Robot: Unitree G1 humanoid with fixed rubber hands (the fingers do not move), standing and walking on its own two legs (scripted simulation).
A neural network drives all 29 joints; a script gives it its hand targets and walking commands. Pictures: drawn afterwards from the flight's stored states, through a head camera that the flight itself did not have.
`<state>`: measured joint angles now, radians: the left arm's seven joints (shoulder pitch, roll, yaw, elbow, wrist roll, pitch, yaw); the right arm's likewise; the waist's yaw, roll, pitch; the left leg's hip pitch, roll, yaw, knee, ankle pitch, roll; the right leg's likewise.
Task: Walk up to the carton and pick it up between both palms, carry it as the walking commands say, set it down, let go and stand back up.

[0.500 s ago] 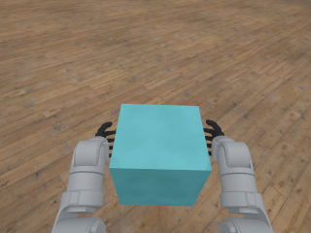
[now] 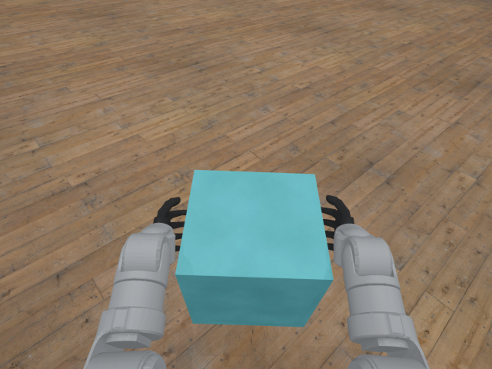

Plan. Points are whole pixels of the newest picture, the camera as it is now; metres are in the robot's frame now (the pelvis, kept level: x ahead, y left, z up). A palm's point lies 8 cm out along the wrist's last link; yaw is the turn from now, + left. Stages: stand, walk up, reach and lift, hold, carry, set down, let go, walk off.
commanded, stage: carry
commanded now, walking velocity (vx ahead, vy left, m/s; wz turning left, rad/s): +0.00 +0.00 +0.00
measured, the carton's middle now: (251, 251) +0.33 +0.00 +0.00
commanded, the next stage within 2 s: none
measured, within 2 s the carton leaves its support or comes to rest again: neither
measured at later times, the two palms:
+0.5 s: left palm (162, 237) +0.31 +0.15 +0.07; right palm (347, 237) +0.31 -0.16 +0.08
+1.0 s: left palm (144, 325) +0.18 +0.14 +0.06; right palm (371, 317) +0.19 -0.16 +0.07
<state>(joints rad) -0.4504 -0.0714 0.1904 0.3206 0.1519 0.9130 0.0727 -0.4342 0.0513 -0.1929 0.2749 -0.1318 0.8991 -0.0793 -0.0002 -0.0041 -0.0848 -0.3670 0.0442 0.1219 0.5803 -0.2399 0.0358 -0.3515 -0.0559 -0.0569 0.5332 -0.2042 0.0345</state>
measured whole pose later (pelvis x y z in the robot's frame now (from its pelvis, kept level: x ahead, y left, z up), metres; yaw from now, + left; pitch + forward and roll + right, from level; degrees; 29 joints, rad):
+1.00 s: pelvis -0.08 -0.02 -0.02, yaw +1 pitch +2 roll +0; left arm -0.17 -0.13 0.13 -0.28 0.12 1.23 0.07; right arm -0.18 0.14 -0.13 -0.30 -0.11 1.22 -0.10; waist 0.00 -0.01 -0.07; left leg -0.55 0.04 0.09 0.78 -0.36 0.01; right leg -0.52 -0.07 -0.07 0.61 -0.12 0.00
